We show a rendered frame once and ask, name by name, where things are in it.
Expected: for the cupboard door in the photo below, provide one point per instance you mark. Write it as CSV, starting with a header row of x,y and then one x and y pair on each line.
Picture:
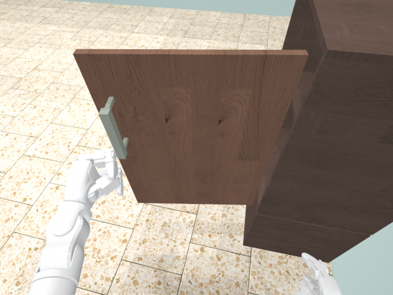
x,y
201,124

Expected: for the left robot hand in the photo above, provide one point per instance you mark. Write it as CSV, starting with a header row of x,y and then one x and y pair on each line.
x,y
86,184

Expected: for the left robot forearm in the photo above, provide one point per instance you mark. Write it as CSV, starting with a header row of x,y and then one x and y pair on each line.
x,y
60,265

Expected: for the right robot hand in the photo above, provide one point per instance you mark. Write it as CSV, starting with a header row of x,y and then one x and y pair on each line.
x,y
326,285

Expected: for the handle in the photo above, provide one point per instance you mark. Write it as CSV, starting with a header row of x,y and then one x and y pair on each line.
x,y
112,130

